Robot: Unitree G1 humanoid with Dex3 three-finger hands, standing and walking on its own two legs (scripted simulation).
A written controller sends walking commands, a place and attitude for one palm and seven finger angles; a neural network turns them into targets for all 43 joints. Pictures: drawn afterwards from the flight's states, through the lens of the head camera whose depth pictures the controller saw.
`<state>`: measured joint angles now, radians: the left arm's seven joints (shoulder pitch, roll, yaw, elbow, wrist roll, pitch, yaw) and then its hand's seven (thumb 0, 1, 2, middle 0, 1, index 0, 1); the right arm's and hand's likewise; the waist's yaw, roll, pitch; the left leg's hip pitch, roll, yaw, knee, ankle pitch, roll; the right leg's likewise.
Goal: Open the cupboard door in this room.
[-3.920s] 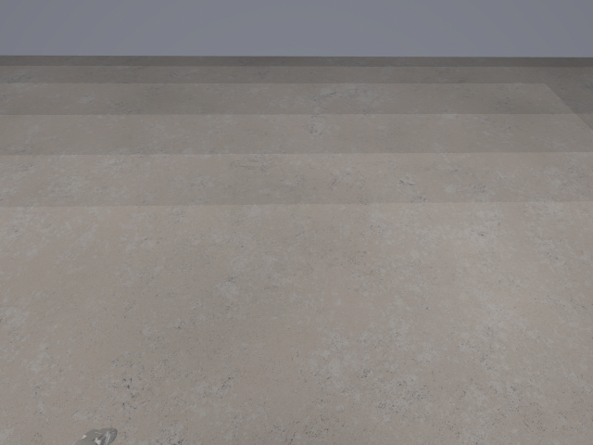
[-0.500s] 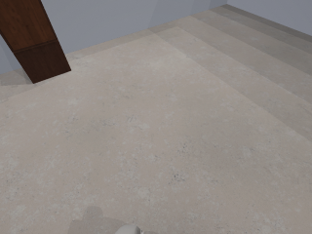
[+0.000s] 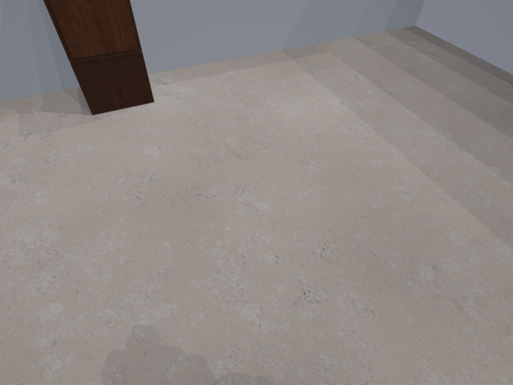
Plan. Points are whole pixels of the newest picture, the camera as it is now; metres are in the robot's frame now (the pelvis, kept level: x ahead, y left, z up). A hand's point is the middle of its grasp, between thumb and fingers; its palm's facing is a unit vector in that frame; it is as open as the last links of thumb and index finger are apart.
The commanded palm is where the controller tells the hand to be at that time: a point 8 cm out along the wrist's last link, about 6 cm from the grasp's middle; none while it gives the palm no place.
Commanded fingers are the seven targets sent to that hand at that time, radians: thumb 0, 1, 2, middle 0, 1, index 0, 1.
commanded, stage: turn or walk to find it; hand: left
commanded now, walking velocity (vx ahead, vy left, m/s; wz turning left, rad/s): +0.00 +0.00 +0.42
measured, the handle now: out of the picture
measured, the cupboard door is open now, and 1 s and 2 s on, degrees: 0 0 0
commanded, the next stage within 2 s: stand and wait in 0.20 s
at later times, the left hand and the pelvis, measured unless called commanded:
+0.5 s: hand out of the picture -0.06 +0.21 -0.19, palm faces +0.19 -0.96 -0.21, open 7.4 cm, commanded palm none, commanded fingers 0.00 0.90 0.90 -0.20 -0.30 -0.20 -0.30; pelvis -0.05 +0.02 -0.01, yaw +7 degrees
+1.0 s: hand out of the picture -0.12 +0.20 -0.19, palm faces +0.28 -0.94 -0.17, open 7.4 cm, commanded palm none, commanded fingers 0.00 0.90 0.90 -0.20 -0.30 -0.20 -0.30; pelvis -0.10 +0.03 -0.01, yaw +13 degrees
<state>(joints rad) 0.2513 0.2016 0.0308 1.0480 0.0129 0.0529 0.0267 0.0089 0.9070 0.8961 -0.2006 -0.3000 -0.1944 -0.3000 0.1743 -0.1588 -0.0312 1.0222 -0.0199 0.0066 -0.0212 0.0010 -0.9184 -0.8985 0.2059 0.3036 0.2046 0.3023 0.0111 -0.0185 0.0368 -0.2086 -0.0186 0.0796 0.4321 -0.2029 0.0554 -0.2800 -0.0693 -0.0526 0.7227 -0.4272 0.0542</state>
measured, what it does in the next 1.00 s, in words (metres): walks backwards: right foot, then left foot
